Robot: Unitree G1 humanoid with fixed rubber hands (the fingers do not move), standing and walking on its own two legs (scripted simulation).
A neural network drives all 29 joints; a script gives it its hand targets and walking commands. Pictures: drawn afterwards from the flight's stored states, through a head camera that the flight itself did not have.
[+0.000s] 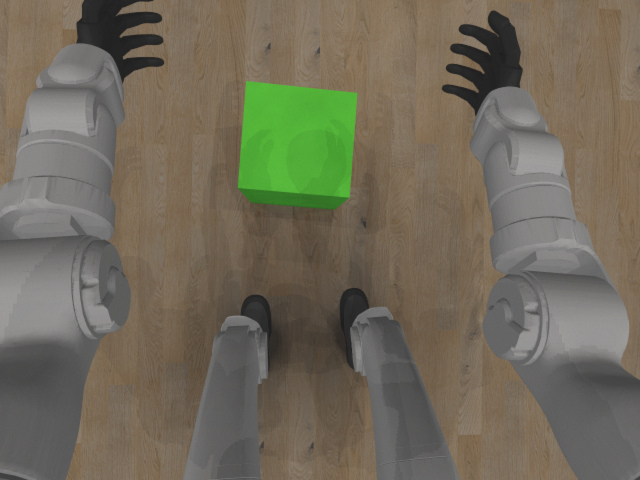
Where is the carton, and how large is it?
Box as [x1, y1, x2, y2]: [238, 81, 356, 209]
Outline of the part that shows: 246,81 238,188 251,202 334,209 349,197 356,93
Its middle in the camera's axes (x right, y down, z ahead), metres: -0.05 -0.19 +0.85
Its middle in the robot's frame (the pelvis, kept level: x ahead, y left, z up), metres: +0.55 -0.01 -0.53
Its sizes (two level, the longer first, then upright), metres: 0.210 0.200 0.250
